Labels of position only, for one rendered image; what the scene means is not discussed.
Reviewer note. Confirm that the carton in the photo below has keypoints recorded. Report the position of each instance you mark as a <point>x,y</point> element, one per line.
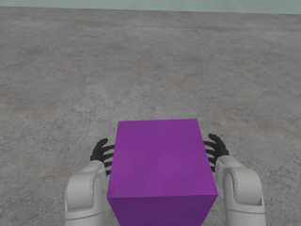
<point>160,174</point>

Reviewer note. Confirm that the robot right forearm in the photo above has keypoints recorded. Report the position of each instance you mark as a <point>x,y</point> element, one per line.
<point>243,195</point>

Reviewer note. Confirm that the right robot hand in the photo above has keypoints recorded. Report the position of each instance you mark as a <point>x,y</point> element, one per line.
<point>219,149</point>

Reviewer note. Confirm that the robot left forearm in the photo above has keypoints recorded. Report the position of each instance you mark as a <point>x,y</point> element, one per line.
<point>84,195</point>

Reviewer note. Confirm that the left robot hand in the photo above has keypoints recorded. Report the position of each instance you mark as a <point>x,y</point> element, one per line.
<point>98,153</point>

